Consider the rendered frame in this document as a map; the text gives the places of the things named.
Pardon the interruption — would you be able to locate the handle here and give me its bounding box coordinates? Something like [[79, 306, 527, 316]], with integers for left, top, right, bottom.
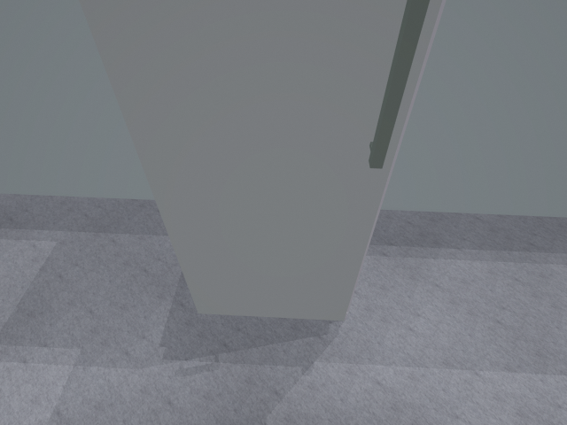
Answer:
[[369, 0, 430, 169]]

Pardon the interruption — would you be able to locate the fridge door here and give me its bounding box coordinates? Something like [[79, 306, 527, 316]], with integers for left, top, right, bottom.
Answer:
[[79, 0, 442, 321]]

